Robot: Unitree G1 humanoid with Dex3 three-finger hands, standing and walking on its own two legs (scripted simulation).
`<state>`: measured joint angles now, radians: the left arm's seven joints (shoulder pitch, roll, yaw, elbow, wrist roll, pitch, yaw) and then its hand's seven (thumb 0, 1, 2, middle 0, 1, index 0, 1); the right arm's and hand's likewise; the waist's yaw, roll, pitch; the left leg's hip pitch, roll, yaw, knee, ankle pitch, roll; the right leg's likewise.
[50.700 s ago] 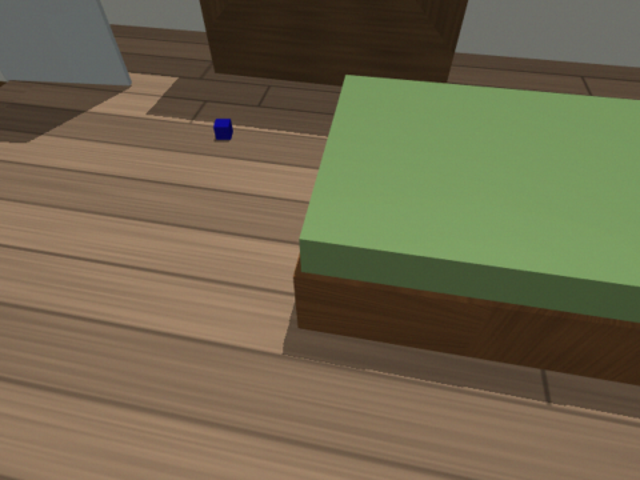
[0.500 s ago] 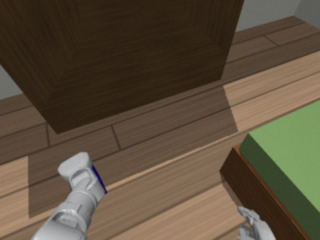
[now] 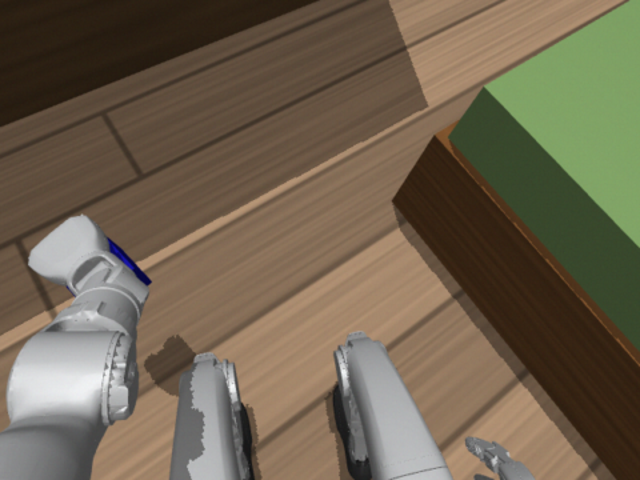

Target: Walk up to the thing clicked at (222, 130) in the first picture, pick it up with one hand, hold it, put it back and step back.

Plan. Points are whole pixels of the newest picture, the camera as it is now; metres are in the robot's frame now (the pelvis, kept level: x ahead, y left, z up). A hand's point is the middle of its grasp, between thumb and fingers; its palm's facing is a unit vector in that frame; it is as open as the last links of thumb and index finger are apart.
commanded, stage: crouch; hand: left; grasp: from above
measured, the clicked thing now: (104, 275) +0.42 +0.26 -0.17
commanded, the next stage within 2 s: lower in 1.10 s
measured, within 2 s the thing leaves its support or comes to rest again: neither
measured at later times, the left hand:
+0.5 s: hand (127, 285) +0.43 +0.27 -0.29, palm faces -0.31 -0.27 -0.91, open 10.3 cm
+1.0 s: hand (134, 287) +0.44 +0.28 -0.35, palm faces -0.31 -0.27 -0.91, open 10.3 cm
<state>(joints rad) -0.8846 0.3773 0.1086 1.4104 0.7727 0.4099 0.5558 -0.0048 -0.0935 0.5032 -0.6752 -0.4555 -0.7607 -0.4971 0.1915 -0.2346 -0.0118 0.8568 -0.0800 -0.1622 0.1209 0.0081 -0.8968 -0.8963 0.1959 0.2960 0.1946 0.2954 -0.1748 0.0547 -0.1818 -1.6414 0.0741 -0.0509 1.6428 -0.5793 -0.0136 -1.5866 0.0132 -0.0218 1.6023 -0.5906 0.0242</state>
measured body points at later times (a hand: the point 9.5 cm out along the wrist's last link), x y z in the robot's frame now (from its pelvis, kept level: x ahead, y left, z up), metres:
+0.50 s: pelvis -0.01 +0.00 -0.14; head +0.21 +0.02 +0.25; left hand +0.44 +0.28 -0.24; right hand +0.05 -0.27 -0.27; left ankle +0.07 +0.13 -0.52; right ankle +0.07 -0.13 -0.52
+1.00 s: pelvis -0.02 +0.00 -0.20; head +0.21 +0.02 +0.18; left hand +0.45 +0.29 -0.30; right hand +0.00 -0.26 -0.33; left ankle +0.07 +0.13 -0.52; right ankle +0.07 -0.13 -0.52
